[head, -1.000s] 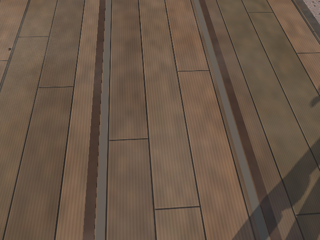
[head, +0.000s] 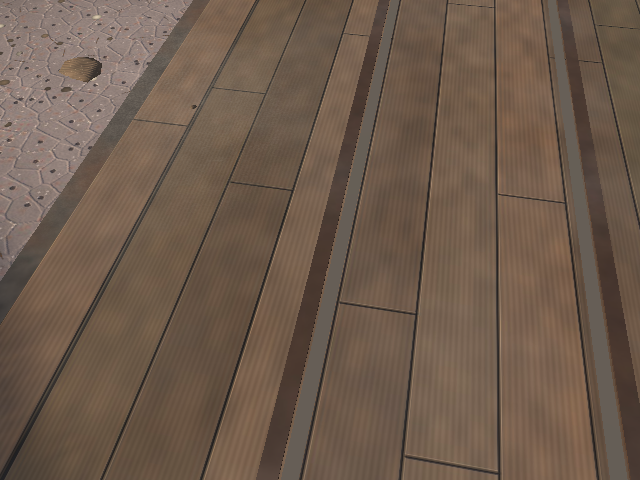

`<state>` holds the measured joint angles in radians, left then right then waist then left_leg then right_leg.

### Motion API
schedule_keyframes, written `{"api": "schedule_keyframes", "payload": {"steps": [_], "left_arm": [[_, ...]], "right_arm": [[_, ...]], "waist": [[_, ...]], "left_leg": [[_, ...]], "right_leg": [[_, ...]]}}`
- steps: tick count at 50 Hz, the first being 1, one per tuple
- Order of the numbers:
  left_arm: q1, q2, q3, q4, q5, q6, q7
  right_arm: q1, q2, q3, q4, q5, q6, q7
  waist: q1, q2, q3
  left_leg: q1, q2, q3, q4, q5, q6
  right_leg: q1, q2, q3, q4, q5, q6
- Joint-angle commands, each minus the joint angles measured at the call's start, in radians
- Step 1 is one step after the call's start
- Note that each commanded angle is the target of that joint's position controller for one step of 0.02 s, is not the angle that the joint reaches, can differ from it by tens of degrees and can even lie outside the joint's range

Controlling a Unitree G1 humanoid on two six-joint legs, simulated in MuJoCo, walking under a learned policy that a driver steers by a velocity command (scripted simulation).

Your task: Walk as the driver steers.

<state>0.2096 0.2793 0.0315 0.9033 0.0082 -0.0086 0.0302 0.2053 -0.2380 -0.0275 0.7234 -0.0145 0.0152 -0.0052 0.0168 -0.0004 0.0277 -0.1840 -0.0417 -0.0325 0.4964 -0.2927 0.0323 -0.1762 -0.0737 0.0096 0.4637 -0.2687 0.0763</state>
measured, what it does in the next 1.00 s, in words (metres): walks ahead: left foot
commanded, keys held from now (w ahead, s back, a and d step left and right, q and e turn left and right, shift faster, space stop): no key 0.06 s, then w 0.94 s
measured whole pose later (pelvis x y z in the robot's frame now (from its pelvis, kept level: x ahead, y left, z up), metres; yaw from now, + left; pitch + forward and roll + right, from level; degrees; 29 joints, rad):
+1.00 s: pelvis +0.37 -0.02 +0.01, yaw -1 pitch +0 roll +2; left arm 0.22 0.30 0.05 0.87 -0.02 -0.08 0.01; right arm 0.27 -0.26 -0.06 0.87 0.00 -0.09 0.03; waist -0.02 -0.04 0.04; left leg -0.18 -0.08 0.07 0.31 -0.13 0.08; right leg -0.57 -0.12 0.05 1.11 -0.27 -0.02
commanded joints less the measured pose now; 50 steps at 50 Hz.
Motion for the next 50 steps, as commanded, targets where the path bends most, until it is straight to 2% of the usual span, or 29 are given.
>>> {"api": "schedule_keyframes", "payload": {"steps": [1, 3, 5, 6, 8, 9, 11, 13, 14, 15, 16, 17, 18, 19, 22, 25, 28, 34, 37, 38, 39, 40, 41, 42, 43, 44, 46, 48, 50], "left_arm": [[0.005, 0.116, 0.024, -0.023, -0.002, -0.008, 0.007], [0.007, 0.115, 0.024, -0.008, -0.003, -0.007, 0.008], [0.022, 0.102, 0.023, 0.012, -0.009, -0.003, 0.011], [0.008, 0.096, 0.023, 0.009, -0.015, -0.006, 0.011], [-0.049, 0.078, 0.019, -0.027, -0.023, -0.026, 0.005], [-0.075, 0.077, 0.018, -0.043, -0.031, -0.042, -0.001], [-0.066, 0.082, 0.022, -0.048, -0.046, -0.072, -0.021], [0.034, 0.077, 0.025, 0.001, -0.046, -0.094, -0.041], [0.138, 0.079, 0.033, 0.059, -0.036, -0.097, -0.046], [0.237, 0.105, 0.045, 0.100, -0.023, -0.095, -0.047], [0.340, 0.216, 0.070, 0.110, -0.022, -0.097, -0.044], [0.326, 0.225, 0.064, 0.093, -0.007, -0.106, -0.055], [0.242, 0.165, 0.046, 0.066, -0.010, -0.114, -0.052], [0.190, 0.128, 0.037, 0.046, -0.015, -0.115, -0.049], [0.183, 0.077, 0.015, 0.040, -0.010, -0.103, -0.049], [0.235, 0.091, 0.013, 0.054, -0.008, -0.089, -0.039], [0.235, 0.112, 0.011, 0.050, -0.006, -0.079, -0.022], [0.294, 0.132, 0.020, 0.075, -0.023, -0.071, -0.014], [0.264, 0.168, 0.037, 0.065, -0.018, -0.059, -0.010], [0.245, 0.171, 0.040, 0.059, -0.012, -0.049, -0.009], [0.229, 0.161, 0.034, 0.045, -0.005, -0.045, -0.008], [0.317, 0.056, 0.004, 0.017, 0.008, -0.056, -0.017], [0.368, 0.003, -0.015, 0.042, -0.011, -0.081, -0.029], [0.252, 0.119, 0.020, 0.004, -0.044, -0.104, -0.037], [0.152, 0.143, 0.026, -0.033, -0.063, -0.115, -0.038], [0.111, 0.121, 0.026, -0.044, -0.054, -0.116, -0.031], [0.152, 0.086, 0.030, -0.033, -0.032, -0.093, -0.024], [0.166, 0.052, 0.025, -0.035, -0.025, -0.072, -0.021], [0.092, 0.060, 0.025, -0.072, -0.015, -0.063, -0.016]], "right_arm": [[-0.012, -0.110, -0.031, -0.045, 0.002, -0.014, -0.005], [-0.004, -0.111, -0.032, -0.028, 0.002, -0.015, -0.008], [0.025, -0.131, -0.041, -0.005, 0.010, -0.008, -0.015], [0.043, -0.157, -0.049, 0.000, 0.015, -0.004, -0.018], [0.094, -0.199, -0.061, 0.013, 0.022, -0.010, -0.020], [0.114, -0.209, -0.064, 0.022, 0.027, -0.021, -0.022], [0.099, -0.193, -0.061, 0.024, 0.030, -0.043, -0.022], [0.003, -0.186, -0.058, 0.000, 0.047, -0.042, -0.019], [-0.033, -0.176, -0.055, -0.009, 0.047, -0.039, -0.018], [-0.052, -0.126, -0.041, -0.021, 0.034, -0.043, -0.016], [-0.067, -0.058, -0.021, -0.061, 0.023, -0.054, -0.016], [-0.067, -0.114, -0.039, -0.077, 0.048, -0.070, -0.023], [-0.030, -0.142, -0.047, -0.058, 0.066, -0.084, -0.017], [-0.007, -0.143, -0.047, -0.037, 0.064, -0.095, -0.008], [-0.043, -0.133, -0.056, -0.028, 0.033, -0.105, 0.010], [-0.087, -0.082, -0.044, -0.042, 0.030, -0.095, 0.025], [-0.205, -0.049, -0.027, -0.083, 0.035, -0.097, 0.031], [-0.347, -0.068, -0.021, -0.132, 0.046, -0.113, 0.057], [-0.255, -0.127, -0.045, -0.113, 0.039, -0.116, 0.057], [-0.114, -0.163, -0.065, -0.072, 0.041, -0.113, 0.049], [0.068, -0.201, -0.084, -0.018, 0.040, -0.106, 0.036], [0.221, -0.291, -0.104, 0.016, 0.010, -0.100, 0.026], [0.234, -0.239, -0.088, 0.038, 0.020, -0.097, 0.031], [0.151, -0.178, -0.067, 0.037, 0.029, -0.096, 0.030], [0.066, -0.150, -0.058, 0.028, 0.028, -0.099, 0.028], [0.005, -0.130, -0.051, 0.031, 0.021, -0.107, 0.034], [-0.046, -0.100, -0.043, 0.036, 0.007, -0.121, 0.040], [-0.037, -0.108, -0.045, 0.060, 0.017, -0.132, 0.043], [-0.013, -0.137, -0.050, 0.083, 0.016, -0.138, 0.035]], "waist": [[0.000, 0.016, -0.042], [0.000, 0.015, -0.037], [-0.008, 0.043, -0.041], [-0.023, 0.076, -0.007], [-0.053, 0.174, 0.081], [-0.061, 0.201, 0.117], [-0.040, 0.203, 0.123], [0.031, 0.144, 0.078], [0.077, 0.111, 0.036], [0.107, 0.030, 0.002], [0.123, -0.249, -0.033], [0.114, -0.267, 0.007], [0.068, -0.161, 0.078], [0.046, -0.126, 0.097], [0.037, -0.104, 0.068], [0.045, -0.092, 0.045], [0.066, -0.080, 0.076], [0.070, -0.090, 0.129], [-0.017, -0.126, 0.021], [-0.095, -0.132, -0.074], [-0.178, -0.121, -0.183], [-0.161, 0.081, -0.363], [-0.133, 0.234, -0.494], [-0.135, 0.164, -0.304], [-0.106, 0.108, -0.155], [-0.065, 0.024, -0.066], [0.001, 0.057, -0.037], [0.024, 0.060, -0.017], [0.018, 0.054, 0.024]], "left_leg": [[0.002, 0.088, -0.088, -0.092, 0.276, 0.028], [0.000, 0.084, -0.081, -0.090, 0.272, 0.024], [-0.002, 0.074, -0.090, -0.120, -0.029, 0.044], [-0.024, 0.100, -0.141, -0.161, -0.262, 0.072], [-0.043, 0.234, -0.352, -0.291, -0.535, 0.158], [-0.066, 0.290, -0.441, -0.330, -0.541, 0.194], [-0.022, 0.332, -0.465, -0.330, -0.436, 0.209], [-0.091, 0.265, -0.319, -0.278, -0.288, 0.153], [-0.177, 0.197, -0.222, -0.203, -0.214, 0.115], [-0.272, 0.121, -0.119, -0.031, -0.130, 0.067], [-0.440, -0.008, 0.043, 0.318, -0.160, -0.019], [-0.576, -0.018, -0.033, 0.523, -0.303, -0.021], [-0.645, 0.049, -0.088, 0.620, -0.223, 0.000], [-0.665, 0.084, -0.075, 0.632, -0.115, 0.017], [-0.618, 0.139, -0.024, 0.549, 0.077, 0.016], [-0.599, 0.130, 0.032, 0.461, 0.158, -0.019], [-0.526, 0.108, 0.066, 0.253, 0.274, -0.039], [-0.455, 0.075, 0.069, 0.037, 0.333, 0.004], [-0.291, 0.018, 0.095, 0.027, 0.244, 0.061], [-0.114, -0.012, 0.118, 0.014, 0.245, 0.092], [0.174, 0.034, 0.068, 0.030, 0.274, 0.131], [0.603, 0.300, -0.312, 0.048, 0.167, 0.258], [0.694, 0.451, -0.727, -0.150, -0.020, 0.355], [0.534, 0.405, -0.645, -0.213, -0.111, 0.296], [0.357, 0.368, -0.485, -0.245, -0.067, 0.258], [0.195, 0.326, -0.372, -0.286, 0.044, 0.236], [0.036, 0.262, -0.241, -0.342, 0.154, 0.215], [-0.041, 0.252, -0.182, -0.384, 0.200, 0.231], [-0.070, 0.246, -0.136, -0.415, 0.222, 0.239]], "right_leg": [[0.012, -0.002, 0.000, -0.034, 0.176, -0.011], [0.013, 0.000, -0.001, -0.035, 0.176, -0.013], [-0.017, 0.046, -0.056, 0.017, -0.024, -0.021], [-0.081, 0.070, -0.083, 0.077, -0.126, -0.032], [-0.243, 0.081, -0.082, 0.219, -0.193, -0.064], [-0.281, 0.054, -0.038, 0.280, -0.210, -0.091], [-0.335, 0.011, 0.009, 0.298, -0.276, -0.143], [-0.120, 0.028, -0.033, 0.082, -0.130, -0.176], [0.078, 0.073, -0.070, -0.003, 0.027, -0.163], [0.222, 0.028, 0.020, -0.034, 0.027, -0.158], [0.327, -0.206, 0.407, -0.215, -0.170, -0.252], [0.301, -0.329, 0.688, -0.313, -0.284, -0.360], [0.277, -0.317, 0.625, -0.312, -0.318, -0.355], [0.273, -0.266, 0.514, -0.310, -0.280, -0.316], [0.270, -0.171, 0.277, -0.318, 0.073, -0.241], [0.264, -0.136, 0.153, -0.311, 0.368, -0.245], [0.181, -0.103, 0.079, -0.345, 0.399, -0.235], [0.241, -0.162, 0.057, -0.340, 0.441, -0.242], [0.326, -0.183, 0.040, -0.170, 0.875, -0.216], [0.311, -0.159, 0.015, -0.006, 1.021, -0.199], [0.157, -0.125, 0.004, 0.212, 0.955, -0.172], [-0.223, 0.004, -0.025, 0.602, 0.486, -0.125], [-0.407, 0.142, 0.087, 0.856, -0.274, -0.105], [-0.511, 0.074, 0.139, 0.930, -0.252, -0.124], [-0.526, 0.022, 0.102, 0.904, -0.166, -0.137], [-0.497, -0.022, 0.079, 0.832, -0.091, -0.133], [-0.381, -0.071, 0.084, 0.749, -0.019, -0.121], [-0.362, -0.086, 0.069, 0.692, -0.011, -0.100], [-0.423, -0.100, 0.059, 0.597, 0.063, -0.073]]}}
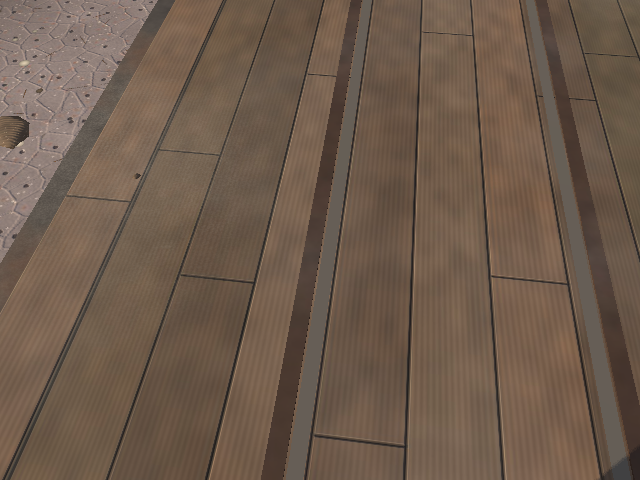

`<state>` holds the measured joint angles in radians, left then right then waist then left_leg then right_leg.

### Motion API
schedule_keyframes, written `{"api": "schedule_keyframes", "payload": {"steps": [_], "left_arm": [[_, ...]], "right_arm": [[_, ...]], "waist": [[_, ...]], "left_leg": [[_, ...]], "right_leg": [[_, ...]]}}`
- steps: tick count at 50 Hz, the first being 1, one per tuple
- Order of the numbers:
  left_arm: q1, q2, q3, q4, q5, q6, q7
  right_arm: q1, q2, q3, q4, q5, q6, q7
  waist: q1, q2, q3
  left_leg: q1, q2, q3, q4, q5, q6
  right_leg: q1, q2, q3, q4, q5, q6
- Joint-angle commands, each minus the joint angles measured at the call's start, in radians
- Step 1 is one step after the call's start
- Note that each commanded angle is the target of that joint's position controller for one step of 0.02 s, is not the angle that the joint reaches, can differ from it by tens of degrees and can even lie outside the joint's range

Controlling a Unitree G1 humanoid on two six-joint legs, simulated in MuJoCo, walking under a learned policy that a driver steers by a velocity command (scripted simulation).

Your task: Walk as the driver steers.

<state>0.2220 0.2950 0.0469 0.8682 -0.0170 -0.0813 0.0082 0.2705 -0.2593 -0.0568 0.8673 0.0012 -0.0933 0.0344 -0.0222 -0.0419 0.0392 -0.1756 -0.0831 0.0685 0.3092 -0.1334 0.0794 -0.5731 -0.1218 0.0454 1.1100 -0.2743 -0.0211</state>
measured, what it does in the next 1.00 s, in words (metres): walks ahead: right foot, then left foot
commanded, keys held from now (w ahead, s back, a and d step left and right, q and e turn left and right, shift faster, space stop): w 0.76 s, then w+e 0.24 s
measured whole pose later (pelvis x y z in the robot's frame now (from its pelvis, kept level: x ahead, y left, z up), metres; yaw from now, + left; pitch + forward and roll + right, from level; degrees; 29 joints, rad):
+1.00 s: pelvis +0.57 -0.02 -0.01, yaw -4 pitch +1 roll +1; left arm 0.31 0.29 0.06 0.92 -0.04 -0.06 0.01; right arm 0.16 -0.25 -0.05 0.87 -0.01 -0.10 0.02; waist 0.00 -0.04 0.04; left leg -0.29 -0.01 0.11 0.43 -0.16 0.05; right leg -0.42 -0.05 0.05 1.15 -0.36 -0.04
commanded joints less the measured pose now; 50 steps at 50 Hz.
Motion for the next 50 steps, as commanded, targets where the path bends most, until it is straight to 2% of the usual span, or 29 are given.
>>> {"api": "schedule_keyframes", "payload": {"steps": [1, 5, 9, 12, 13, 14, 15, 16, 17, 18, 19, 20, 21, 23, 26, 28, 32, 35, 37, 40, 41, 42, 43, 44, 45, 46, 47, 48, 50], "left_arm": [[0.034, 0.047, 0.010, -0.055, 0.015, 0.009, 0.006], [-0.127, 0.022, -0.004, -0.102, 0.015, -0.009, -0.010], [-0.235, 0.037, -0.007, -0.146, 0.000, -0.015, -0.030], [-0.233, 0.070, 0.003, -0.166, 0.000, -0.020, -0.045], [-0.183, 0.088, 0.011, -0.157, 0.000, -0.023, -0.046], [-0.063, 0.119, 0.031, -0.122, 0.001, -0.023, -0.043], [0.115, 0.179, 0.056, -0.076, 0.006, -0.022, -0.034], [0.230, 0.292, 0.084, -0.054, 0.025, -0.015, -0.030], [0.257, 0.221, 0.066, -0.048, 0.014, -0.012, -0.036], [0.182, 0.160, 0.044, -0.060, 0.012, -0.015, -0.037], [0.100, 0.131, 0.035, -0.080, 0.014, -0.015, -0.035], [0.038, 0.103, 0.026, -0.088, 0.018, -0.016, -0.036], [0.003, 0.079, 0.019, -0.093, 0.025, -0.021, -0.038], [-0.004, 0.076, 0.020, -0.084, 0.026, -0.030, -0.041], [0.035, 0.107, 0.029, -0.055, 0.022, -0.036, -0.032], [0.064, 0.113, 0.031, -0.038, 0.018, -0.029, -0.022], [0.121, 0.128, 0.033, -0.006, 0.009, -0.019, -0.009], [0.178, 0.133, 0.036, 0.029, 0.004, -0.006, -0.006], [0.191, 0.138, 0.040, 0.045, 0.001, 0.005, -0.002], [0.176, 0.153, 0.048, 0.051, -0.004, 0.020, 0.004], [0.153, 0.159, 0.048, 0.046, -0.004, 0.025, 0.005], [0.143, 0.137, 0.039, 0.037, 0.003, 0.029, 0.005], [0.154, 0.088, 0.017, 0.008, 0.025, 0.027, 0.006], [0.293, -0.040, -0.014, 0.011, 0.009, 0.007, -0.003], [0.220, 0.087, 0.014, 0.022, -0.018, -0.008, -0.003], [0.135, 0.130, 0.031, -0.008, -0.038, -0.015, -0.003], [0.098, 0.119, 0.031, -0.015, -0.034, -0.014, 0.004], [0.085, 0.106, 0.038, -0.015, -0.020, -0.007, 0.009], [0.127, 0.061, 0.039, -0.007, -0.020, 0.019, 0.006]], "right_arm": [[-0.058, -0.129, -0.024, -0.051, 0.000, -0.028, -0.012], [0.010, -0.161, -0.027, -0.023, 0.010, -0.016, -0.029], [0.095, -0.181, -0.031, 0.023, 0.024, 0.002, -0.033], [0.100, -0.195, -0.037, 0.037, 0.024, 0.023, -0.038], [0.085, -0.202, -0.038, 0.036, 0.023, 0.029, -0.039], [0.068, -0.194, -0.034, 0.033, 0.019, 0.037, -0.040], [0.078, -0.155, -0.016, 0.019, 0.005, 0.040, -0.042], [0.196, -0.039, 0.021, -0.004, 0.000, 0.022, -0.033], [0.186, -0.060, 0.020, 0.013, 0.010, -0.001, -0.029], [0.101, -0.159, -0.006, -0.007, 0.040, -0.016, -0.023], [0.033, -0.163, -0.006, -0.024, 0.046, -0.022, -0.025], [-0.002, -0.153, -0.008, -0.028, 0.031, -0.020, -0.030], [0.003, -0.144, -0.013, -0.024, 0.020, -0.010, -0.033], [0.036, -0.103, -0.008, -0.008, 0.014, 0.014, -0.034], [-0.029, -0.092, -0.007, -0.031, 0.005, 0.028, -0.039], [-0.095, -0.084, -0.006, -0.052, 0.000, 0.024, -0.037], [-0.233, -0.058, 0.006, -0.086, 0.007, 0.011, -0.023], [-0.315, -0.061, 0.010, -0.114, 0.014, 0.004, -0.009], [-0.348, -0.070, 0.010, -0.134, 0.016, -0.003, 0.003], [-0.303, -0.107, -0.004, -0.132, 0.015, -0.012, 0.012], [-0.213, -0.132, -0.019, -0.109, 0.013, -0.015, 0.008], [-0.046, -0.183, -0.045, -0.058, 0.010, -0.017, -0.002], [0.137, -0.260, -0.066, -0.026, -0.005, -0.014, -0.015], [0.163, -0.296, -0.071, -0.006, -0.005, -0.006, -0.011], [0.135, -0.190, -0.044, -0.020, 0.003, -0.007, -0.012], [0.060, -0.151, -0.032, -0.029, 0.005, -0.010, -0.017], [-0.012, -0.129, -0.025, -0.036, 0.001, -0.015, -0.017], [-0.059, -0.100, -0.019, -0.036, -0.003, -0.019, -0.015], [-0.096, -0.078, -0.016, -0.026, -0.016, -0.028, -0.014]], "waist": [[0.045, 0.091, 0.024], [-0.013, 0.074, 0.036], [-0.050, 0.082, 0.042], [-0.022, 0.099, 0.021], [0.011, 0.112, -0.008], [0.077, 0.105, -0.079], [0.143, 0.065, -0.215], [0.116, -0.169, -0.372], [0.133, -0.221, -0.429], [0.127, -0.141, -0.280], [0.102, -0.078, -0.182], [0.074, -0.027, -0.109], [0.042, -0.040, -0.080], [0.012, -0.044, -0.073], [0.013, -0.014, -0.033], [0.029, -0.009, -0.017], [0.075, -0.013, 0.018], [0.101, -0.010, 0.043], [0.097, -0.013, 0.050], [0.048, -0.034, 0.014], [-0.008, -0.043, -0.039], [-0.083, -0.026, -0.147], [-0.136, 0.095, -0.312], [-0.057, 0.357, -0.427], [-0.099, 0.230, -0.353], [-0.086, 0.193, -0.211], [-0.052, 0.125, -0.140], [-0.027, 0.118, -0.086], [0.017, 0.149, -0.062]], "left_leg": [[-0.070, 0.281, -0.220, -0.235, 0.075, 0.190], [-0.047, 0.236, -0.127, -0.225, 0.113, 0.141], [0.098, 0.294, -0.143, -0.174, 0.095, 0.126], [0.210, 0.344, -0.166, -0.093, 0.179, 0.099], [0.225, 0.339, -0.158, -0.031, 0.295, 0.085], [0.210, 0.296, -0.120, 0.120, 0.444, 0.062], [0.093, 0.239, -0.075, 0.362, 0.394, 0.030], [-0.314, 0.084, -0.014, 0.768, 0.032, -0.049], [-0.480, 0.027, -0.152, 0.929, -0.438, -0.051], [-0.577, 0.089, -0.188, 1.006, -0.397, -0.030], [-0.578, 0.145, -0.158, 0.980, -0.303, -0.019], [-0.546, 0.184, -0.140, 0.913, -0.226, -0.023], [-0.486, 0.216, -0.147, 0.855, -0.170, -0.027], [-0.414, 0.226, -0.136, 0.812, -0.119, -0.044], [-0.483, 0.233, -0.131, 0.692, -0.021, -0.073], [-0.517, 0.230, -0.125, 0.571, 0.081, -0.085], [-0.470, 0.191, -0.083, 0.337, 0.242, -0.085], [-0.486, 0.173, -0.079, 0.254, 0.234, -0.073], [-0.503, 0.168, -0.087, 0.217, 0.183, -0.051], [-0.386, 0.132, -0.073, 0.179, 0.076, -0.016], [-0.247, 0.100, -0.045, 0.155, 0.067, 0.001], [0.003, 0.104, -0.048, 0.163, 0.099, 0.030], [0.324, 0.304, -0.264, 0.199, 0.104, 0.090], [0.607, 0.506, -0.704, 0.080, -0.105, 0.227], [0.532, 0.478, -0.708, 0.013, -0.224, 0.184], [0.401, 0.452, -0.554, -0.015, -0.199, 0.138], [0.266, 0.419, -0.448, -0.049, -0.118, 0.117], [0.164, 0.386, -0.360, -0.086, -0.055, 0.105], [0.058, 0.348, -0.240, -0.144, 0.017, 0.095]], "right_leg": [[-0.058, -0.055, 0.020, -0.112, 0.130, 0.034], [-0.012, -0.006, -0.030, -0.422, 0.367, 0.041], [-0.025, 0.019, -0.023, -0.548, 0.366, 0.025], [0.000, 0.038, -0.023, -0.596, 0.243, -0.016], [0.073, 0.060, -0.043, -0.610, 0.206, -0.033], [0.233, 0.093, -0.074, -0.633, 0.197, -0.059], [0.503, 0.039, -0.022, -0.600, 0.216, -0.103], [0.909, -0.218, 0.414, -0.638, 0.074, -0.260], [0.970, -0.275, 0.699, -0.803, -0.052, -0.304], [0.862, -0.246, 0.576, -0.819, -0.098, -0.251], [0.722, -0.210, 0.440, -0.833, -0.031, -0.221], [0.591, -0.169, 0.337, -0.866, 0.063, -0.207], [0.505, -0.134, 0.267, -0.897, 0.133, -0.192], [0.429, -0.105, 0.194, -0.947, 0.220, -0.200], [0.428, -0.101, 0.121, -0.985, 0.329, -0.217], [0.453, -0.087, 0.079, -0.995, 0.347, -0.205], [0.468, -0.059, 0.013, -1.012, 0.300, -0.176], [0.555, -0.093, 0.015, -0.987, 0.303, -0.177], [0.628, -0.126, 0.025, -0.950, 0.345, -0.170], [0.675, -0.145, 0.050, -0.851, 0.531, -0.147], [0.657, -0.120, 0.039, -0.751, 0.678, -0.132], [0.570, -0.062, 0.008, -0.565, 0.698, -0.104], [0.347, 0.016, -0.035, -0.246, 0.383, -0.068], [-0.027, 0.183, -0.009, 0.062, -0.296, -0.013], [-0.117, 0.131, 0.108, 0.166, -0.315, -0.022], [-0.167, 0.086, 0.089, 0.172, -0.219, -0.032], [-0.130, 0.037, 0.068, 0.138, -0.128, -0.027], [-0.096, 0.009, 0.067, 0.092, -0.067, -0.022], [-0.005, -0.022, 0.070, 0.056, -0.007, -0.016]]}}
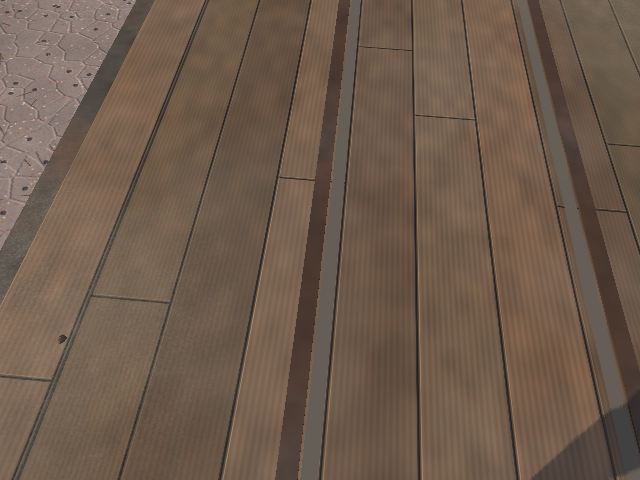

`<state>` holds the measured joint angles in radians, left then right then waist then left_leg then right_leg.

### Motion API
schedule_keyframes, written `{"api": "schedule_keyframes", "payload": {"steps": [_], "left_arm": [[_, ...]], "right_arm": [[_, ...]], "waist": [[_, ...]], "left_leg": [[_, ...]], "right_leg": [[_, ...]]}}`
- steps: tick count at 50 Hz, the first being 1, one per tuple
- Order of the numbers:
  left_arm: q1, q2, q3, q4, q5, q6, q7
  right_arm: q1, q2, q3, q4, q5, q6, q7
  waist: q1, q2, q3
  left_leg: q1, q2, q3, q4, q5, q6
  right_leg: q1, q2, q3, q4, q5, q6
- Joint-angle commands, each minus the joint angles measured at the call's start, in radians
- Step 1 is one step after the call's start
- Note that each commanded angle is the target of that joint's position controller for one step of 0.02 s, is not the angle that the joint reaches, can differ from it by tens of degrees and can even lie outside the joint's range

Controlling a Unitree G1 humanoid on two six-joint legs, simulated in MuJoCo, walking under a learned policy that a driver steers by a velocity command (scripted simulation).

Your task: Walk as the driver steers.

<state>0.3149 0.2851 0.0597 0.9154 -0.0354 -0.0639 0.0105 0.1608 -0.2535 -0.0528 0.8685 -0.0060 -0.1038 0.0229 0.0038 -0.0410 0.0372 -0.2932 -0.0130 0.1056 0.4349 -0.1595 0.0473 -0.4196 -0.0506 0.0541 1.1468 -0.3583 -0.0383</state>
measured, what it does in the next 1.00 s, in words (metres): walks ahead, turning right: right foot, then left foot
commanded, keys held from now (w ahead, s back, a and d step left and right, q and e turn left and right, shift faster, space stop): w+e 0.78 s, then e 0.22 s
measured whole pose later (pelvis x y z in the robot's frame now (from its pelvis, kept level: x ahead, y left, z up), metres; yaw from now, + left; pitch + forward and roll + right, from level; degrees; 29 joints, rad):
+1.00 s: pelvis +0.53 -0.12 -0.01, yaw -35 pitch +2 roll +1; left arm 0.31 0.31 0.08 0.71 -0.02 0.01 0.03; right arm 0.04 -0.26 -0.05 0.74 -0.02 -0.08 0.01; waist 0.05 -0.02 0.05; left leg -0.42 -0.01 0.03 0.51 -0.12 0.01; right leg -0.40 0.07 0.12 1.20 -0.56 0.03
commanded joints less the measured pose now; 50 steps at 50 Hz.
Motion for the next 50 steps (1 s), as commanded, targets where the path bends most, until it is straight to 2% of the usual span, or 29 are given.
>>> {"api": "schedule_keyframes", "payload": {"steps": [1, 4, 9, 12, 14, 15, 17, 18, 19, 20, 21, 22, 23, 24, 25, 26, 28, 31, 35, 39, 42, 43, 44, 45, 46, 47, 48, 49, 50], "left_arm": [[0.033, 0.052, 0.025, -0.061, -0.002, 0.014, 0.003], [-0.026, 0.043, 0.028, -0.099, 0.007, 0.033, 0.003], [-0.167, 0.019, 0.015, -0.156, 0.015, 0.020, -0.026], [-0.265, 0.010, 0.007, -0.206, 0.015, 0.020, -0.046], [-0.299, 0.018, 0.008, -0.237, 0.014, 0.022, -0.059], [-0.297, 0.027, 0.012, -0.249, 0.013, 0.023, -0.064], [-0.240, 0.064, 0.031, -0.256, 0.013, 0.030, -0.069], [-0.147, 0.096, 0.050, -0.240, 0.009, 0.033, -0.068], [0.011, 0.147, 0.081, -0.201, 0.007, 0.035, -0.058], [0.150, 0.240, 0.116, -0.169, 0.007, 0.046, -0.034], [0.094, 0.324, 0.120, -0.184, 0.005, 0.032, -0.034], [0.120, 0.229, 0.092, -0.209, 0.015, 0.016, -0.043], [0.076, 0.181, 0.077, -0.206, 0.023, 0.001, -0.046], [0.011, 0.153, 0.068, -0.216, 0.019, -0.007, -0.045], [-0.054, 0.121, 0.058, -0.230, 0.020, -0.008, -0.042], [-0.084, 0.103, 0.049, -0.246, 0.032, -0.009, -0.037], [-0.081, 0.117, 0.050, -0.250, 0.027, -0.013, -0.027], [-0.029, 0.156, 0.060, -0.239, 0.022, -0.013, -0.005], [0.020, 0.157, 0.061, -0.224, 0.018, -0.002, 0.006], [0.069, 0.149, 0.062, -0.199, 0.011, 0.007, 0.009], [0.052, 0.151, 0.065, -0.206, 0.017, 0.029, 0.023], [0.024, 0.141, 0.061, -0.220, 0.016, 0.035, 0.026], [0.000, 0.108, 0.049, -0.244, 0.020, 0.035, 0.024], [0.041, 0.050, 0.030, -0.273, 0.042, 0.033, 0.025], [0.239, 0.040, 0.020, -0.277, 0.016, 0.031, 0.018], [0.223, 0.153, 0.043, -0.242, 0.003, 0.041, 0.021], [0.093, 0.196, 0.056, -0.264, 0.005, 0.056, 0.023], [0.037, 0.195, 0.060, -0.274, 0.012, 0.073, 0.029], [0.018, 0.182, 0.064, -0.287, 0.017, 0.087, 0.032]], "right_arm": [[0.010, -0.089, -0.022, -0.019, -0.008, -0.022, -0.004], [0.021, -0.122, -0.034, 0.001, -0.011, -0.025, -0.017], [0.051, -0.159, -0.043, 0.014, -0.006, -0.008, -0.037], [0.109, -0.181, -0.050, 0.032, 0.007, 0.011, -0.042], [0.131, -0.193, -0.056, 0.040, 0.017, 0.029, -0.042], [0.126, -0.201, -0.059, 0.039, 0.021, 0.037, -0.043], [0.100, -0.230, -0.068, 0.027, 0.028, 0.051, -0.048], [0.085, -0.240, -0.071, 0.021, 0.031, 0.060, -0.050], [0.063, -0.235, -0.068, 0.013, 0.035, 0.065, -0.051], [0.082, -0.187, -0.049, -0.006, 0.010, 0.056, -0.050], [0.172, -0.037, -0.005, -0.059, -0.016, 0.023, -0.032], [0.050, -0.129, -0.018, -0.074, 0.028, -0.019, -0.016], [-0.030, -0.165, -0.029, -0.101, 0.060, -0.041, -0.010], [-0.030, -0.154, -0.026, -0.092, 0.046, -0.050, -0.016], [-0.019, -0.161, -0.034, -0.077, 0.021, -0.047, -0.022], [0.006, -0.168, -0.040, -0.072, 0.015, -0.033, -0.021], [0.014, -0.149, -0.041, -0.077, 0.001, -0.008, -0.022], [-0.082, -0.117, -0.032, -0.113, -0.011, 0.006, -0.028], [-0.213, -0.089, -0.017, -0.156, 0.001, -0.002, -0.017], [-0.274, -0.117, -0.021, -0.193, 0.013, -0.017, -0.001], [-0.222, -0.155, -0.036, -0.189, 0.001, -0.034, 0.003], [-0.148, -0.168, -0.045, -0.171, -0.006, -0.040, -0.001], [-0.050, -0.200, -0.055, -0.158, -0.023, -0.047, -0.005], [0.078, -0.267, -0.067, -0.151, -0.040, -0.042, -0.012], [0.120, -0.279, -0.071, -0.128, -0.025, -0.016, -0.005], [0.074, -0.192, -0.052, -0.159, -0.002, 0.002, -0.006], [0.020, -0.132, -0.034, -0.179, 0.000, 0.017, -0.015], [-0.036, -0.113, -0.023, -0.181, -0.006, 0.031, -0.019], [-0.072, -0.110, -0.021, -0.176, -0.009, 0.040, -0.022]], "waist": [[0.001, 0.140, -0.044], [0.004, 0.103, -0.001], [-0.039, 0.077, 0.032], [-0.076, 0.062, 0.060], [-0.077, 0.071, 0.066], [-0.064, 0.081, 0.058], [-0.011, 0.121, -0.003], [0.046, 0.130, -0.056], [0.134, 0.108, -0.135], [0.175, -0.025, -0.220], [0.034, -0.242, -0.303], [0.114, -0.101, -0.364], [0.111, -0.058, -0.221], [0.062, 0.026, -0.149], [0.023, 0.041, -0.103], [-0.007, 0.019, -0.096], [-0.025, 0.020, -0.084], [-0.002, 0.014, -0.045], [0.051, -0.035, -0.022], [0.072, -0.050, -0.017], [0.038, -0.092, -0.037], [-0.003, -0.098, -0.076], [-0.053, -0.078, -0.171], [-0.068, 0.098, -0.330], [0.005, 0.398, -0.492], [-0.013, 0.248, -0.424], [-0.042, 0.173, -0.280], [-0.027, 0.113, -0.193], [-0.003, 0.122, -0.133]], "left_leg": [[0.149, 0.277, -0.230, -0.288, 0.085, 0.133], [0.141, 0.276, -0.126, -0.319, 0.170, 0.143], [0.193, 0.250, 0.022, -0.331, 0.233, 0.120], [0.295, 0.282, 0.060, -0.305, 0.272, 0.115], [0.374, 0.306, 0.079, -0.260, 0.348, 0.103], [0.399, 0.312, 0.093, -0.222, 0.445, 0.093], [0.427, 0.313, 0.120, -0.082, 0.761, 0.070], [0.413, 0.302, 0.131, 0.059, 0.871, 0.057], [0.327, 0.264, 0.151, 0.270, 0.833, 0.025], [0.075, 0.211, 0.153, 0.588, 0.471, -0.023], [-0.361, -0.012, 0.008, 0.902, -0.425, -0.074], [-0.471, -0.001, -0.192, 0.978, -0.431, -0.050], [-0.539, 0.045, -0.189, 0.942, -0.328, -0.021], [-0.490, 0.091, -0.191, 0.854, -0.240, -0.011], [-0.418, 0.120, -0.189, 0.767, -0.192, -0.019], [-0.349, 0.140, -0.198, 0.725, -0.156, -0.028], [-0.309, 0.136, -0.180, 0.645, -0.121, -0.062], [-0.340, 0.109, -0.162, 0.461, 0.021, -0.108], [-0.269, 0.051, -0.155, 0.179, 0.244, -0.111], [-0.242, 0.027, -0.181, 0.069, 0.247, -0.089], [-0.173, -0.005, -0.175, 0.014, 0.142, -0.052], [-0.074, -0.013, -0.152, -0.031, 0.186, -0.030], [0.124, 0.061, -0.190, -0.024, 0.324, 0.015], [0.442, 0.283, -0.378, 0.073, 0.671, 0.095], [0.691, 0.503, -0.755, 0.039, 0.650, 0.276], [0.601, 0.473, -0.731, 0.001, 0.433, 0.246], [0.464, 0.413, -0.558, -0.022, 0.374, 0.199], [0.319, 0.358, -0.444, -0.050, 0.372, 0.178], [0.202, 0.325, -0.378, -0.077, 0.346, 0.171]], "right_leg": [[-0.161, -0.100, 0.056, 0.008, 0.089, 0.006], [-0.242, -0.108, 0.062, -0.075, 0.193, 0.023], [-0.242, -0.087, -0.016, -0.356, 0.403, 0.025], [-0.274, -0.074, -0.062, -0.453, 0.394, 0.008], [-0.289, -0.059, -0.086, -0.490, 0.336, -0.013], [-0.267, -0.042, -0.105, -0.503, 0.294, -0.028], [-0.145, 0.023, -0.160, -0.501, 0.193, -0.067], [-0.026, 0.064, -0.182, -0.508, 0.158, -0.093], [0.203, 0.107, -0.180, -0.582, 0.219, -0.131], [0.495, -0.013, 0.040, -0.616, 0.211, -0.189], [0.784, -0.243, 0.624, -0.739, 0.041, -0.380], [0.809, -0.282, 0.756, -0.869, -0.034, -0.379], [0.710, -0.259, 0.613, -0.882, 0.049, -0.329], [0.564, -0.213, 0.487, -0.875, 0.159, -0.293], [0.437, -0.171, 0.387, -0.882, 0.266, -0.265], [0.359, -0.146, 0.338, -0.901, 0.336, -0.255], [0.283, -0.123, 0.288, -0.926, 0.429, -0.258], [0.231, -0.088, 0.224, -0.940, 0.470, -0.245], [0.193, -0.036, 0.191, -0.923, 0.337, -0.182], [0.268, -0.072, 0.274, -0.852, 0.288, -0.166], [0.345, -0.070, 0.335, -0.703, 0.481, -0.127], [0.344, -0.035, 0.328, -0.620, 0.560, -0.099], [0.283, 0.023, 0.293, -0.462, 0.554, -0.056], [0.082, 0.114, 0.202, -0.158, 0.171, 0.002], [-0.182, 0.197, 0.146, 0.103, -0.400, 0.047], [-0.249, 0.100, 0.165, 0.210, -0.314, 0.071], [-0.287, 0.072, 0.109, 0.218, -0.239, 0.087], [-0.264, 0.039, 0.076, 0.186, -0.189, 0.100], [-0.233, 0.008, 0.063, 0.140, -0.156, 0.102]]}}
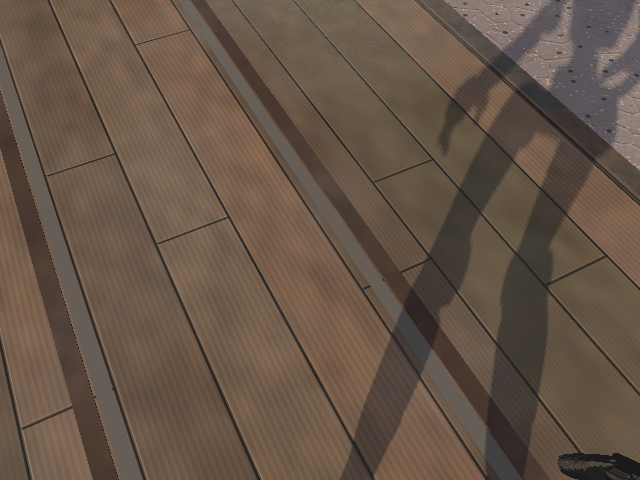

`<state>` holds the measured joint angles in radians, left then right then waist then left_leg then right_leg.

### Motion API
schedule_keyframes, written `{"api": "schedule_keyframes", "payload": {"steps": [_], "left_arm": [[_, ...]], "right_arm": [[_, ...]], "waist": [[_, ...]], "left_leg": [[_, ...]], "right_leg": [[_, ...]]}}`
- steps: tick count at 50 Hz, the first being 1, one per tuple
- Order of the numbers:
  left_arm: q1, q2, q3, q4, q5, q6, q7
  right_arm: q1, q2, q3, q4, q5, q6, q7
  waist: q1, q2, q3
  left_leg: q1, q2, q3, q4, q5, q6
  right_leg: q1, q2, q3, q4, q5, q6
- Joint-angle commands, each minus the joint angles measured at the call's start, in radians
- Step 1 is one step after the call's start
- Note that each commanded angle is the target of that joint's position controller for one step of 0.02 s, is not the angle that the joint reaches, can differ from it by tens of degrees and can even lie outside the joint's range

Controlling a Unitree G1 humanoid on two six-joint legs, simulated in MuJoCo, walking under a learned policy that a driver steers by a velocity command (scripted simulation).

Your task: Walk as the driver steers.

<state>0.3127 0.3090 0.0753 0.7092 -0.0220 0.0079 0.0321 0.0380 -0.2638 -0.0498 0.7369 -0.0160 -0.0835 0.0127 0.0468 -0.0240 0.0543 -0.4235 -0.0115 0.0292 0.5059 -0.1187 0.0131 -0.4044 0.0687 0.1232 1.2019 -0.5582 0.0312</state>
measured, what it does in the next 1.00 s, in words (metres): steps on the spot, turning left: right foot, then right foot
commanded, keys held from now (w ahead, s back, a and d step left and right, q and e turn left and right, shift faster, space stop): e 0.04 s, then q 0.96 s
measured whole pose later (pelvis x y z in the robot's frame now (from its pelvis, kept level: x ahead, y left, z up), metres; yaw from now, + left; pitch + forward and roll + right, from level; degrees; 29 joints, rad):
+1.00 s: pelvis +0.09 -0.04 +0.01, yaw +23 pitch +1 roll +0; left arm 0.19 0.27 0.08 0.68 0.03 -0.01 0.03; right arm 0.13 -0.35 -0.09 0.71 0.02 0.05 -0.02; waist -0.01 0.05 0.03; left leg -0.49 -0.08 -0.13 1.01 -0.48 -0.04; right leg -0.26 0.01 0.01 0.47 -0.24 -0.01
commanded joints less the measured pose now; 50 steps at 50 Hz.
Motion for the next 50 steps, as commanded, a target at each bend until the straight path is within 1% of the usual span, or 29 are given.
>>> {"api": "schedule_keyframes", "payload": {"steps": [1, 3, 7, 10, 12, 13, 14, 15, 16, 17, 19, 21, 24, 25, 26, 27, 28, 30, 31, 33, 37, 41, 43, 44, 45, 46, 47, 48, 50], "left_arm": [[0.035, 0.122, 0.042, -0.085, -0.001, 0.029, 0.009], [0.028, 0.061, 0.025, -0.102, 0.002, 0.034, 0.012], [0.002, 0.013, -0.003, -0.101, 0.029, 0.017, 0.003], [-0.030, 0.027, -0.002, -0.087, 0.033, 0.019, -0.006], [-0.048, 0.056, 0.007, -0.089, 0.039, 0.016, -0.009], [-0.060, 0.102, 0.015, -0.109, 0.047, 0.016, -0.002], [-0.073, 0.176, 0.027, -0.134, 0.055, 0.021, 0.011], [-0.111, 0.164, 0.028, -0.115, 0.054, 0.026, 0.011], [-0.153, 0.129, 0.024, -0.130, 0.050, 0.021, 0.006], [-0.155, 0.126, 0.027, -0.125, 0.047, 0.017, 0.006], [-0.153, 0.137, 0.034, -0.121, 0.036, 0.007, 0.014], [-0.171, 0.124, 0.033, -0.125, 0.029, 0.005, 0.025], [-0.206, 0.119, 0.039, -0.122, 0.011, 0.012, 0.035], [-0.174, 0.108, 0.041, -0.112, 0.012, 0.012, 0.035], [-0.159, 0.062, 0.031, -0.134, 0.036, 0.010, 0.034], [-0.277, 0.048, 0.020, -0.170, 0.038, 0.007, 0.039], [-0.283, 0.061, 0.026, -0.167, 0.030, 0.003, 0.039], [-0.234, 0.078, 0.036, -0.131, 0.025, 0.005, 0.037], [-0.229, 0.090, 0.041, -0.124, 0.030, 0.004, 0.041], [-0.212, 0.061, 0.034, -0.117, 0.025, -0.002, 0.036], [-0.221, 0.030, 0.019, -0.113, 0.017, -0.018, 0.017], [-0.187, 0.062, 0.029, -0.101, 0.009, -0.029, -0.004], [-0.129, 0.064, 0.035, -0.082, 0.009, -0.039, -0.013], [-0.103, 0.081, 0.043, -0.071, 0.014, -0.042, -0.014], [-0.078, 0.147, 0.058, -0.077, 0.031, -0.040, -0.007], [-0.110, 0.222, 0.072, -0.087, 0.059, -0.030, -0.008], [-0.133, 0.177, 0.060, -0.108, 0.079, -0.037, -0.009], [-0.186, 0.120, 0.042, -0.121, 0.070, -0.042, -0.005], [-0.243, 0.081, 0.029, -0.126, 0.037, -0.043, 0.003]], "right_arm": [[0.035, -0.116, -0.028, -0.036, -0.008, 0.023, -0.014], [0.033, -0.138, -0.036, -0.018, -0.013, 0.019, -0.015], [0.011, -0.134, -0.029, 0.015, 0.007, 0.024, -0.007], [0.023, -0.136, -0.020, 0.047, 0.027, 0.033, 0.013], [0.037, -0.128, -0.009, 0.060, 0.039, 0.039, 0.020], [0.072, -0.104, 0.003, 0.066, 0.027, 0.038, 0.024], [0.112, -0.083, 0.010, 0.059, 0.003, 0.034, 0.031], [0.148, -0.066, 0.014, 0.058, 0.019, 0.040, 0.021], [0.124, -0.114, 0.003, 0.064, 0.025, 0.048, 0.012], [0.103, -0.137, -0.008, 0.057, 0.027, 0.057, 0.006], [0.128, -0.142, -0.018, 0.057, 0.021, 0.078, -0.002], [0.148, -0.123, -0.022, 0.048, 0.030, 0.087, 0.005], [0.164, -0.114, -0.030, 0.041, 0.028, 0.097, 0.017], [0.157, -0.152, -0.041, 0.028, 0.020, 0.099, 0.014], [0.155, -0.254, -0.067, 0.013, 0.017, 0.098, 0.002], [0.228, -0.271, -0.070, 0.017, -0.008, 0.094, 0.006], [0.252, -0.257, -0.062, 0.016, -0.020, 0.076, 0.007], [0.155, -0.235, -0.059, -0.008, 0.015, 0.064, -0.006], [0.122, -0.216, -0.054, -0.018, 0.030, 0.070, -0.018], [0.112, -0.205, -0.052, -0.024, 0.032, 0.091, -0.031], [0.119, -0.225, -0.065, -0.039, 0.035, 0.115, -0.046], [0.090, -0.231, -0.070, -0.061, 0.038, 0.127, -0.037], [0.057, -0.221, -0.067, -0.074, 0.050, 0.133, -0.037], [0.060, -0.201, -0.062, -0.080, 0.053, 0.135, -0.041], [0.091, -0.155, -0.049, -0.087, 0.040, 0.134, -0.042], [0.124, -0.135, -0.048, -0.109, 0.037, 0.122, -0.037], [0.129, -0.215, -0.073, -0.099, 0.026, 0.112, -0.035], [0.145, -0.255, -0.093, -0.078, 0.038, 0.116, -0.033], [0.171, -0.222, -0.094, -0.049, 0.034, 0.140, -0.040]], "waist": [[-0.024, 0.137, -0.117], [-0.024, 0.164, -0.107], [-0.015, 0.131, -0.205], [-0.018, 0.133, -0.186], [-0.006, 0.125, -0.145], [-0.018, 0.082, -0.150], [-0.059, -0.057, -0.166], [-0.087, -0.205, -0.175], [-0.068, -0.180, -0.121], [-0.056, -0.180, -0.093], [-0.056, -0.188, -0.090], [-0.064, -0.172, -0.107], [-0.077, -0.116, -0.109], [-0.063, -0.018, -0.099], [-0.023, 0.227, -0.093], [-0.124, 0.317, -0.087], [-0.129, 0.215, -0.127], [-0.077, 0.110, -0.126], [-0.067, 0.102, -0.130], [-0.054, 0.127, -0.146], [-0.075, 0.161, -0.166], [-0.076, 0.209, -0.146], [-0.036, 0.205, -0.138], [-0.029, 0.183, -0.139], [-0.046, 0.040, -0.161], [-0.092, -0.230, -0.120], [-0.072, -0.193, -0.125], [-0.091, -0.123, -0.105], [-0.097, -0.100, -0.067]], "left_leg": [[0.226, 0.289, -0.231, -0.191, 0.282, 0.196], [0.172, 0.268, -0.161, -0.233, 0.362, 0.222], [0.187, 0.263, -0.096, -0.214, 0.502, 0.238], [0.170, 0.224, -0.099, -0.192, 0.293, 0.201], [0.106, 0.187, -0.127, -0.158, 0.068, 0.137], [0.055, 0.154, -0.134, -0.125, -0.059, 0.074], [-0.004, 0.067, -0.075, -0.013, -0.260, 0.015], [0.039, 0.032, -0.005, 0.029, -0.294, -0.016], [0.053, 0.026, 0.002, 0.070, -0.247, -0.030], [0.011, 0.013, 0.016, 0.110, -0.207, -0.030], [0.003, 0.026, 0.006, 0.186, -0.220, -0.027], [0.014, 0.033, 0.013, 0.245, -0.277, -0.013], [0.089, 0.026, 0.022, 0.098, -0.126, 0.027], [0.127, 0.065, -0.068, -0.001, 0.082, 0.062], [0.200, 0.217, -0.332, -0.088, 0.317, 0.161], [0.292, 0.347, -0.556, -0.184, 0.411, 0.318], [0.345, 0.372, -0.554, -0.180, 0.418, 0.346], [0.358, 0.298, -0.422, -0.133, 0.410, 0.267], [0.351, 0.274, -0.389, -0.130, 0.394, 0.240], [0.317, 0.220, -0.340, -0.131, 0.386, 0.218], [0.311, 0.191, -0.348, -0.120, 0.277, 0.204], [0.246, 0.187, -0.439, -0.121, 0.188, 0.199], [0.215, 0.153, -0.466, -0.086, 0.136, 0.162], [0.167, 0.117, -0.458, -0.054, 0.043, 0.122], [0.057, 0.045, -0.377, 0.103, -0.175, 0.064], [-0.144, -0.120, -0.183, 0.301, -0.485, 0.001], [-0.162, -0.049, -0.186, 0.550, -0.528, -0.038], [-0.155, -0.029, -0.190, 0.644, -0.459, -0.051], [-0.183, -0.013, -0.163, 0.719, -0.335, -0.088]], "right_leg": [[-0.179, -0.127, -0.030, 0.037, 0.066, 0.030], [-0.128, -0.121, -0.065, -0.072, 0.098, 0.031], [0.046, -0.124, -0.065, -0.365, 0.244, 0.014], [0.177, -0.089, -0.100, -0.593, 0.362, 0.004], [0.303, -0.076, -0.107, -0.787, 0.461, -0.030], [0.382, -0.167, -0.017, -0.813, 0.560, -0.063], [0.424, -0.318, 0.095, -0.784, 0.731, -0.124], [0.291, -0.357, 0.121, -0.830, 0.528, -0.196], [0.239, -0.314, 0.096, -0.852, 0.419, -0.187], [0.242, -0.295, 0.074, -0.847, 0.404, -0.164], [0.235, -0.332, 0.070, -0.824, 0.526, -0.178], [0.228, -0.371, 0.057, -0.787, 0.680, -0.200], [0.192, -0.339, -0.023, -0.702, 0.643, -0.151], [0.144, -0.278, -0.090, -0.605, 0.505, -0.093], [-0.001, -0.130, -0.225, -0.396, 0.304, 0.002], [-0.191, -0.018, -0.151, -0.215, -0.082, 0.027], [-0.242, -0.045, -0.051, -0.057, -0.140, 0.021], [-0.274, -0.080, -0.025, -0.020, -0.010, 0.021], [-0.260, -0.093, -0.019, -0.054, 0.050, 0.028], [-0.189, -0.072, -0.046, -0.127, 0.119, 0.046], [-0.083, -0.045, -0.057, -0.380, 0.186, 0.056], [0.040, -0.019, -0.063, -0.563, 0.207, 0.043], [0.142, -0.013, -0.079, -0.763, 0.332, 0.020], [0.223, -0.050, -0.063, -0.844, 0.412, -0.002], [0.325, -0.233, 0.095, -0.881, 0.463, -0.069], [0.328, -0.431, 0.340, -0.913, 0.656, -0.225], [0.264, -0.503, 0.388, -0.923, 0.659, -0.315], [0.230, -0.444, 0.288, -0.917, 0.610, -0.291], [0.225, -0.336, 0.123, -0.903, 0.541, -0.221]]}}
Keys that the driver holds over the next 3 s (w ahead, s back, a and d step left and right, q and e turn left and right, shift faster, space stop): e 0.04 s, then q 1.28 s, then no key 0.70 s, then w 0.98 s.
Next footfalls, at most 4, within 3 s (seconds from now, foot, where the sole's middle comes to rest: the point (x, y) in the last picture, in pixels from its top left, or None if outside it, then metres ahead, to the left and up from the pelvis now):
0.26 right None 0.14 -0.14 -0.76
0.90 right None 0.18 -0.13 -0.76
1.30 left None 0.04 0.10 -0.76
1.72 right None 0.19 -0.09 -0.76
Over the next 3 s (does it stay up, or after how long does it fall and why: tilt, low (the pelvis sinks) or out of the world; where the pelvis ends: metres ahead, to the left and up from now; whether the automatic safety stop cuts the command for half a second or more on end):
stays up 0.41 0.20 0.02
